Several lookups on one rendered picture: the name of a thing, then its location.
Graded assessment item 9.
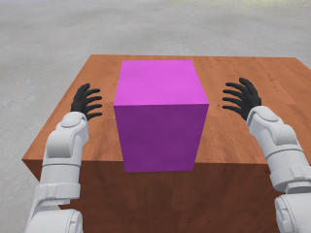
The pedestal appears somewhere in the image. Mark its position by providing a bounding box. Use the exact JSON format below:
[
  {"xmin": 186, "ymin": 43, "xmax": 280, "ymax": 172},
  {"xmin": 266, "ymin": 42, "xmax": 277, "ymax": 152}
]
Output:
[{"xmin": 21, "ymin": 54, "xmax": 311, "ymax": 233}]

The robot left forearm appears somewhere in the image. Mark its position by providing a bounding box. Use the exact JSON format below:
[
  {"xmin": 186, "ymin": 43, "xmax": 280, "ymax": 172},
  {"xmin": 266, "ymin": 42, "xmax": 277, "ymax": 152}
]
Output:
[{"xmin": 24, "ymin": 112, "xmax": 89, "ymax": 233}]

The right robot upper arm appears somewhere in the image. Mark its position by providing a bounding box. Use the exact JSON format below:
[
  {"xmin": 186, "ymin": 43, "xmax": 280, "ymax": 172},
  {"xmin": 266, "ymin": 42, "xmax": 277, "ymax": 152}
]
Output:
[{"xmin": 274, "ymin": 192, "xmax": 311, "ymax": 233}]

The robot right forearm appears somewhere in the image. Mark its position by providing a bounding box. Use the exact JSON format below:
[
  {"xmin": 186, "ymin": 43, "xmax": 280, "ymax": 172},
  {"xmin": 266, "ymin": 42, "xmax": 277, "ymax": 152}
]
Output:
[{"xmin": 246, "ymin": 106, "xmax": 311, "ymax": 194}]

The robot left hand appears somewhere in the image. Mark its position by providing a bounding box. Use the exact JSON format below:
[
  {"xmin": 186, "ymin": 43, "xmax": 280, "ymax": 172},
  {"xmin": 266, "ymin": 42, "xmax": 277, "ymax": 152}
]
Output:
[{"xmin": 70, "ymin": 83, "xmax": 103, "ymax": 121}]

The carton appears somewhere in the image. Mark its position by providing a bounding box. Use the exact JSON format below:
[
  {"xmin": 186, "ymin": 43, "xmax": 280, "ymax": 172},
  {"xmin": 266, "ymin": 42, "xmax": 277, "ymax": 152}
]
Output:
[{"xmin": 113, "ymin": 60, "xmax": 209, "ymax": 173}]

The robot right hand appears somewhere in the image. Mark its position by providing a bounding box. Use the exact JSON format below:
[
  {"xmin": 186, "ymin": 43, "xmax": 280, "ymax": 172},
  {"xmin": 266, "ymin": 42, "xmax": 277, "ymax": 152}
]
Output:
[{"xmin": 222, "ymin": 77, "xmax": 261, "ymax": 121}]

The left robot upper arm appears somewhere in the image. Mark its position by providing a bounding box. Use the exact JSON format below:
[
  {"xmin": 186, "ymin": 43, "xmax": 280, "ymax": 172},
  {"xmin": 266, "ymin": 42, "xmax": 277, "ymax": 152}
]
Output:
[{"xmin": 26, "ymin": 209, "xmax": 84, "ymax": 233}]

